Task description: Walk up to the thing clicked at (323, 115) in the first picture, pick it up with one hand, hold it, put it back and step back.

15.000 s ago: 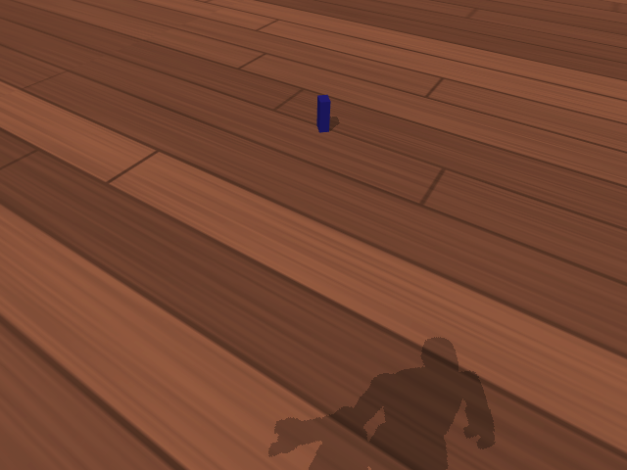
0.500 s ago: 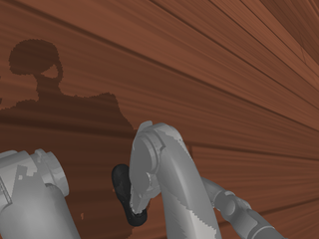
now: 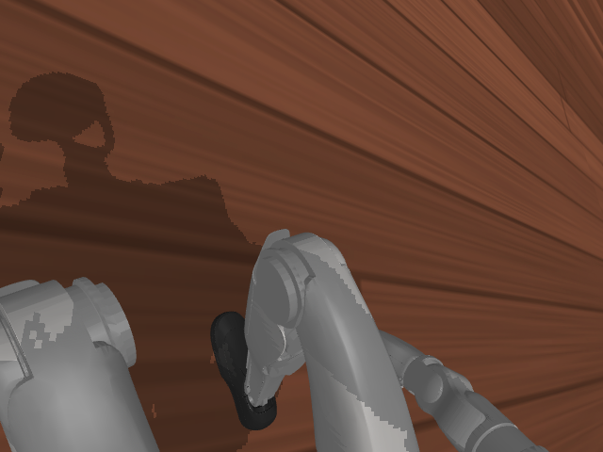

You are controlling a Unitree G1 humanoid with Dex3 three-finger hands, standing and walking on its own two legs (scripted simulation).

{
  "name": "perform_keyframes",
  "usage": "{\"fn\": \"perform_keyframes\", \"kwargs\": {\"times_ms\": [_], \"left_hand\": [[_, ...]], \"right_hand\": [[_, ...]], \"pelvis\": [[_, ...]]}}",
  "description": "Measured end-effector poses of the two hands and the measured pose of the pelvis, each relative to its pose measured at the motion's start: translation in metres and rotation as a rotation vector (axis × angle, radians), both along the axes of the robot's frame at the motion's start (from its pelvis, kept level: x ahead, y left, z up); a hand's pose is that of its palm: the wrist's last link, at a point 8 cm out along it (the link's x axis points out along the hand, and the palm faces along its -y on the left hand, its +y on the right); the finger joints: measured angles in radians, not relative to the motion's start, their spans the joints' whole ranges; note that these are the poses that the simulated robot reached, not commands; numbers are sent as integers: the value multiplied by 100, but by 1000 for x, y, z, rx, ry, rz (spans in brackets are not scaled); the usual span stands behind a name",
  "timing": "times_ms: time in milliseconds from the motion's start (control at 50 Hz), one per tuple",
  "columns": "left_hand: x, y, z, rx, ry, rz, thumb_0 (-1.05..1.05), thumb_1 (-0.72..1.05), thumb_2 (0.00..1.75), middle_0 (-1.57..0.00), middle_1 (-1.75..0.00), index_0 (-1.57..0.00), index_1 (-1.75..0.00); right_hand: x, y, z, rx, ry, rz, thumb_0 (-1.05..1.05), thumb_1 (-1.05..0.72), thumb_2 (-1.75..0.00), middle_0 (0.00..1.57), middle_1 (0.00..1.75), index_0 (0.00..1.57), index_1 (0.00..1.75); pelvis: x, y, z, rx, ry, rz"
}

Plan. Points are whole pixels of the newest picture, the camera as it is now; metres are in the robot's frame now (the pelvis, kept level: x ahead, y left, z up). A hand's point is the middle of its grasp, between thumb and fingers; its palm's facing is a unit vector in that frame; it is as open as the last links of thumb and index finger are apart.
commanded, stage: close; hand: left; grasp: from the side
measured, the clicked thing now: out of the picture +0.44 +0.28 -0.19
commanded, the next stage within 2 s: settle in 0.16 s
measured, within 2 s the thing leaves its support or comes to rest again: leaves its support in 0.58 s
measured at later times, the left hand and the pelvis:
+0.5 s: hand out of the picture +0.42 +0.28 -0.18, palm faces +0.37 -0.93 +0.03, open 12.2 cm; pelvis +0.00 +0.00 +0.00, yaw +0 degrees
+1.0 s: hand out of the picture +0.39 +0.31 -0.08, palm faces +0.37 -0.93 -0.03, open 12.1 cm; pelvis +0.01 -0.01 +0.02, yaw +3 degrees
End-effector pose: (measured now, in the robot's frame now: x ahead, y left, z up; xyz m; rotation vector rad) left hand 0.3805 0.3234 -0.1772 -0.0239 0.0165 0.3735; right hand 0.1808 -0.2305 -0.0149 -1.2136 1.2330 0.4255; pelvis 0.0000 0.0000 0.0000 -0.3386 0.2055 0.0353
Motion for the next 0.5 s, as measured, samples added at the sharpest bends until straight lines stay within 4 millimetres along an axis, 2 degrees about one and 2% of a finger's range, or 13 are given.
{"fn": "perform_keyframes", "kwargs": {"times_ms": [500], "left_hand": [[-3, 0, -1, -9, 2, 4, 4, -43, 99, -48, -84, -47, -82]], "right_hand": [[0, 4, -1, 8, -2, 8, 0, -88, -90, 21, 30, 20, 30]], "pelvis": [[-1, 0, 0, -1, -3, -2]]}}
